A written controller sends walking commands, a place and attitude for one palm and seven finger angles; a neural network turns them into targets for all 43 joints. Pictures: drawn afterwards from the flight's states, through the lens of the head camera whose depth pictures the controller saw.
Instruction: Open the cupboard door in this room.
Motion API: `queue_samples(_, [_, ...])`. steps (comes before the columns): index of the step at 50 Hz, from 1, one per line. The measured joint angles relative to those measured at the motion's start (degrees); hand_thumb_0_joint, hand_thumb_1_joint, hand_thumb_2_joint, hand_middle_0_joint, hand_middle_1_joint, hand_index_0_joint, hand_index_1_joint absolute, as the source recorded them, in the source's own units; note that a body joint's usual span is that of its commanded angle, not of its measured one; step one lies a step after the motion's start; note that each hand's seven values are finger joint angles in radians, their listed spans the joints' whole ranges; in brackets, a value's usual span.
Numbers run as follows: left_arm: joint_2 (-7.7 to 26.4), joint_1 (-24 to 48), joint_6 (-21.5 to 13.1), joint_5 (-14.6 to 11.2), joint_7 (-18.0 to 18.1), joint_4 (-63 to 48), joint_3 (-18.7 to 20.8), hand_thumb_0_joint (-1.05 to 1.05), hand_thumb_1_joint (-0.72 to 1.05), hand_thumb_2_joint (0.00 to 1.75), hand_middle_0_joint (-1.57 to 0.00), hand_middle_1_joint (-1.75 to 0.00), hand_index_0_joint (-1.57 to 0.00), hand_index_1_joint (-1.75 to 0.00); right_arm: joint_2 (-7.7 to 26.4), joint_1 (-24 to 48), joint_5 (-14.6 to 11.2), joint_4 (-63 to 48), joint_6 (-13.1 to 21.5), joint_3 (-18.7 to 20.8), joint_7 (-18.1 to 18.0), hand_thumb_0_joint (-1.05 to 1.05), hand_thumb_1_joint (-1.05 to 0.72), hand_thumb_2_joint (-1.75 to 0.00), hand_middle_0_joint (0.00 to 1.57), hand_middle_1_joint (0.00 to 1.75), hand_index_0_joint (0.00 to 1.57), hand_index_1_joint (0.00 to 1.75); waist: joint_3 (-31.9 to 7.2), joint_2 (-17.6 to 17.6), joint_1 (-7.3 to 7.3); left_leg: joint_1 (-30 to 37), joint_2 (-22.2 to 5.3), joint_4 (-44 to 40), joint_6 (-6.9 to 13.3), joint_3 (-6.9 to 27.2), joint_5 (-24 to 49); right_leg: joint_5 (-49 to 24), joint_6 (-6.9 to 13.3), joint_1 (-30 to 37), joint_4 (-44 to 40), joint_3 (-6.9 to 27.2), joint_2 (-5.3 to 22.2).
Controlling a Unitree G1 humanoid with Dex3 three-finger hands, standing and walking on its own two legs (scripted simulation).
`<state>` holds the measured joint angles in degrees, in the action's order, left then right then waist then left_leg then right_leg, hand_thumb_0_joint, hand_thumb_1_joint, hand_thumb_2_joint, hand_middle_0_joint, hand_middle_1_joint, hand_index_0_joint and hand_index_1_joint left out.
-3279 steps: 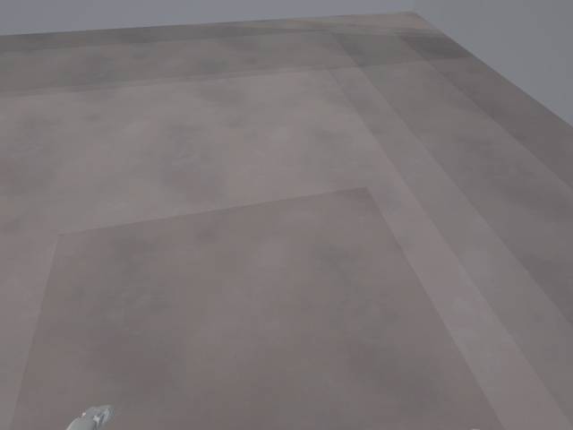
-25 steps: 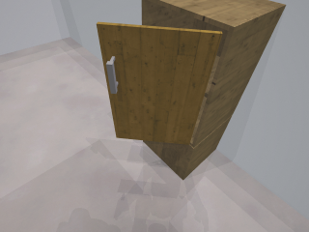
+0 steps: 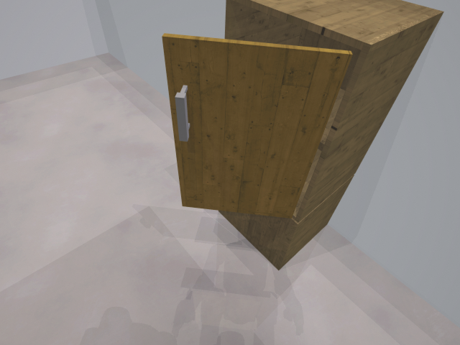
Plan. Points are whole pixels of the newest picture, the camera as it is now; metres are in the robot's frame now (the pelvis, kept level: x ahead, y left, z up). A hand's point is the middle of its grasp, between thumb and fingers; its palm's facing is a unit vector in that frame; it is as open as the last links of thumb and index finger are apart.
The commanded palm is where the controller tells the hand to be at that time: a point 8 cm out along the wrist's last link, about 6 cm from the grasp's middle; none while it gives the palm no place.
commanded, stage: raise the hand with hooked fingers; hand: left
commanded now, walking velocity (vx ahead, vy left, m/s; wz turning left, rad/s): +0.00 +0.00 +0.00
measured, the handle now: (184, 113) +0.61 +0.16 +0.08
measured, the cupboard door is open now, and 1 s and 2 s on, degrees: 43 43 43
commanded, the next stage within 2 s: none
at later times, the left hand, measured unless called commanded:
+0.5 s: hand (122, 327) +0.17 +0.20 -0.07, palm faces +0.04 -1.00 +0.00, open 8.7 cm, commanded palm +0.15 +0.26 -0.03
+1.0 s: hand (93, 269) +0.23 +0.25 +0.02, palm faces +0.10 -0.99 -0.07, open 11.7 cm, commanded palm +0.19 +0.28 +0.03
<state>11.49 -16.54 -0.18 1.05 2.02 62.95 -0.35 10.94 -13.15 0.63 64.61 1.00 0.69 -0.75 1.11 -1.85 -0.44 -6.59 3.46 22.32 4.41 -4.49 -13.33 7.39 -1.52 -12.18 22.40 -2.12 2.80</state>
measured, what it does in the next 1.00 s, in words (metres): lowers itself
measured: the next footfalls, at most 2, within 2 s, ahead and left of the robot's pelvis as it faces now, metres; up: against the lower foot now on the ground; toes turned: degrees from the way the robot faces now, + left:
none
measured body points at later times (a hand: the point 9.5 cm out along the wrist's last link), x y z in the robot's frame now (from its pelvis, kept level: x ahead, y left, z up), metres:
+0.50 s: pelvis +0.01 -0.03 -0.06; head +0.06 -0.01 +0.38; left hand +0.16 +0.25 -0.06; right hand +0.24 -0.28 -0.09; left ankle -0.01 +0.06 -0.74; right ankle +0.05 -0.11 -0.74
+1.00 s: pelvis +0.02 -0.03 -0.05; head +0.08 -0.02 +0.39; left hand +0.21 +0.30 +0.03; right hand +0.19 -0.26 -0.13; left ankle -0.01 +0.06 -0.74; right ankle +0.05 -0.11 -0.74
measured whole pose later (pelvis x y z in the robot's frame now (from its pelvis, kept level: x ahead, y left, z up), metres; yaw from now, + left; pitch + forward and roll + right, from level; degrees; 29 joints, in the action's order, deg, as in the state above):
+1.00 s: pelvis +0.02 -0.03 -0.05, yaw +4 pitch +12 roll -2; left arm 20.0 -18.5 -17.3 -24.7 -26.7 4.0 23.7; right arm 14.9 -17.0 -2.6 31.5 14.0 -1.2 -2.8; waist -6.1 1.7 -0.2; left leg -36.6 1.1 53.3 2.3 -0.1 -28.4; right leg 22.5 2.8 -39.4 50.0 -5.7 -1.3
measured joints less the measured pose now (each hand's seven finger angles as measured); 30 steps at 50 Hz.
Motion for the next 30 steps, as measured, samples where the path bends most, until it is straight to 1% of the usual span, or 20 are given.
queue_samples(4, [0.03,0.02,-0.1,0.13,0.48,0.05,-0.19,0.01,0.91,0.9,-0.2,-0.3,-0.2,-0.3,0.29,0.46,-0.11,-0.79,-0.03,-0.19,-0.04,0.0,-0.91,-0.9,0.2,0.3,0.2,0.3,0.04,0.16,-0.21,-0.17,0.24,0.19,0.2,-0.2,-0.18,0.33,-0.26,-0.38,0.55,0.22,0.24])
queue_samples(5, [-0.12,-2.7,3.58,-2.44,0.35,-9.05,1.02,0.01,0.9,0.9,-0.2,-0.3,-0.2,-0.3,0.37,-0.69,-0.97,-3.98,0.39,-0.64,-0.43,0.01,-0.91,-0.9,0.2,0.3,0.2,0.3,0.54,0.1,-0.08,-0.45,0.41,0.92,0.15,-0.19,-0.52,0.87,-0.18,-0.87,1.76,0.24,0.47])
queue_samples(6, [-0.16,-5.94,4.67,-4.37,0.61,-20.07,2.05,0.01,0.9,0.9,-0.2,-0.3,-0.2,-0.31,0.41,-2.41,-1.75,-7.21,2.81,-1.28,-1.31,0.01,-0.91,-0.9,0.2,0.3,0.2,0.3,0.79,-0.13,-0.4,-0.43,0.77,1.11,0.02,-0.26,-0.73,3.05,0.62,-1.79,4.09,0.5,0.68])
queue_samples(7, [-0.01,-8.17,3.07,-5.78,1.62,-28.89,2.41,0.02,0.9,0.9,-0.2,-0.3,-0.2,-0.31,0.39,-3.9,-2.26,-9.43,5.92,-1.67,-2.14,0.01,-0.91,-0.9,0.2,0.3,0.2,0.3,0.31,-0.35,-0.72,-0.7,1.21,1.16,-0.23,-0.24,-0.85,5.86,1.4,-3.0,6.82,0.66,0.78])
queue_samples(8, [0.09,-9.39,1.41,-6.97,2.86,-35.76,2.6,0.02,0.89,0.9,-0.2,-0.31,-0.2,-0.31,0.33,-4.93,-2.8,-11.05,8.51,-1.74,-2.5,0.01,-0.91,-0.9,0.2,0.3,0.2,0.3,-0.74,-0.51,-0.71,-1.27,1.74,1.25,-0.49,-0.09,-0.95,7.73,1.9,-4.18,8.91,0.61,0.76])
queue_samples(9, [0.04,-9.78,0.28,-8.5,3.5,-41.8,2.88,0.02,0.89,0.89,-0.2,-0.31,-0.2,-0.32,0.37,-5.62,-3.23,-12.96,10.34,-1.76,-2.6,0.01,-0.91,-0.9,0.2,0.3,0.2,0.3,-1.62,-0.51,-0.4,-2.01,2.28,1.82,-0.63,0.21,-1.18,8.46,2.16,-4.84,9.85,0.34,0.61])
queue_samples(11, [-0.6,-7.95,-3.45,-10.41,2.81,-49.99,3.61,0.02,0.87,0.88,-0.2,-0.33,-0.2,-0.33,1.16,-5.85,-3.08,-16.64,13.13,-1.65,-2.59,0.01,-0.91,-0.9,0.2,0.3,0.2,0.3,-2.75,0.73,0.76,-4.49,2.79,5.16,-0.49,1.34,-2.49,6.37,2.76,-5.92,10.58,0.53,0.06])
queue_samples(13, [-1.35,-4.44,-9.39,-11.4,-0.02,-52.71,5.08,0.02,0.84,0.87,-0.21,-0.34,-0.2,-0.35,2.25,-4.65,-2.39,-19.67,14.5,-1.29,-1.84,0.01,-0.91,-0.9,0.2,0.3,0.2,0.3,-4.36,2.76,1.58,-8.34,2.19,9.71,-0.46,2.12,-4.51,7.05,2.23,-8.43,12.63,-0.3,-0.37])
queue_samples(15, [-0.99,-2.17,-16.97,-12.96,-4.55,-53.05,7.47,0.01,0.8,0.86,-0.21,-0.37,-0.2,-0.37,2.26,-2.67,-1.84,-22.63,14.76,-1.0,-0.88,0.01,-0.91,-0.9,0.2,0.3,0.2,0.3,-6.72,2.85,1.99,-13.74,1.39,14.68,-1.06,1.73,-6.83,9.01,2.26,-13.54,16.53,-0.17,-1.02])
queue_samples(17, [0.05,-1.45,-24.27,-14.61,-10.85,-52.63,9.8,0.01,0.77,0.84,-0.21,-0.39,-0.2,-0.4,1.68,-0.56,-1.52,-26.08,14.62,-0.46,0.22,0.01,-0.91,-0.9,0.21,0.3,0.2,0.3,-7.71,1.48,2.16,-18.9,0.45,20.0,-1.38,1.09,-9.28,11.1,2.86,-18.81,21.4,0.19,-1.84])
queue_samples(18, [0.67,-1.61,-27.11,-15.25,-14.49,-51.96,10.74,0.01,0.74,0.83,-0.21,-0.4,-0.2,-0.41,1.66,0.41,-1.48,-28.05,14.5,-0.18,0.77,0.01,-0.91,-0.9,0.21,0.3,0.2,0.3,-7.45,0.85,2.29,-20.92,-0.02,22.53,-1.32,1.01,-10.46,11.99,3.24,-20.78,23.59,0.13,-2.25])
queue_samples(19, [1.38,-2.18,-29.0,-15.65,-18.13,-51.06,11.54,0.0,0.72,0.82,-0.21,-0.42,-0.2,-0.42,1.91,1.26,-1.58,-29.96,14.4,0.04,1.17,0.01,-0.91,-0.9,0.21,0.3,0.2,0.3,-7.17,0.3,2.39,-22.81,-0.43,24.88,-1.24,1.05,-11.56,12.9,3.59,-22.58,25.62,-0.04,-2.59])
queue_samples(20, [2.17,-3.18,-29.69,-15.92,-21.42,-50.21,12.23,0.0,0.7,0.81,-0.21,-0.43,-0.21,-0.44,2.31,1.91,-1.81,-31.74,14.27,0.25,1.35,0.01,-0.91,-0.9,0.21,0.3,0.2,0.3,-7.07,-0.22,2.36,-24.68,-0.79,27.02,-1.24,1.12,-12.61,13.8,3.88,-24.38,27.48,-0.22,-2.87])
queue_samples(22, [3.59,-5.96,-28.36,-16.84,-26.31,-49.17,13.51,0.0,0.66,0.79,-0.22,-0.46,-0.21,-0.46,3.39,2.67,-2.17,-34.72,13.98,0.81,1.11,0.01,-0.91,-0.9,0.21,0.3,0.2,0.3,-7.21,-1.22,1.9,-28.19,-1.36,30.62,-1.75,1.41,-14.42,15.37,4.35,-27.76,30.67,-0.67,-3.27])
queue_samples(24, [4.29,-9.11,-26.06,-18.55,-28.62,-49.58,15.2,0.01,0.61,0.78,-0.22,-0.49,-0.22,-0.49,4.6,2.82,-2.24,-36.74,13.78,1.59,0.49,0.01,-0.91,-0.9,0.21,0.3,0.2,0.3,-7.24,-1.72,1.06,-30.92,-1.85,33.54,-2.17,2.18,-15.95,16.7,4.83,-30.05,32.89,-1.55,-3.61])
queue_samples(25, [4.31,-10.69,-25.35,-19.49,-28.78,-50.57,16.18,0.01,0.59,0.77,-0.23,-0.5,-0.22,-0.51,5.11,2.73,-2.19,-37.29,13.81,2.02,0.14,0.01,-0.91,-0.9,0.21,0.3,0.2,0.3,-7.13,-1.7,0.55,-31.89,-2.1,34.75,-2.38,2.77,-16.63,17.22,5.02,-30.66,33.57,-2.17,-3.79])
queue_samples(27, [4.1,-13.3,-25.54,-21.09,-27.77,-54.36,18.02,0.01,0.54,0.75,-0.23,-0.53,-0.23,-0.54,5.79,2.4,-1.87,-37.32,14.21,2.71,-0.58,0.01,-0.91,-0.9,0.2,0.3,0.2,0.3,-6.84,-1.37,-0.68,-33.23,-2.52,36.68,-2.78,4.16,-17.73,18.05,5.29,-31.16,34.34,-3.59,-4.09])
queue_samples(30, [3.87,-13.73,-29.25,-22.35,-26.17,-60.67,19.48,0.02,0.47,0.72,-0.23,-0.58,-0.23,-0.58,6.21,2.44,-1.51,-35.11,15.0,2.63,-1.19,0.01,-0.91,-0.9,0.2,0.3,0.2,0.3,-6.6,-0.14,-2.24,-34.71,-2.82,38.85,-3.16,6.28,-18.78,18.86,5.54,-31.33,34.82,-5.71,-4.29])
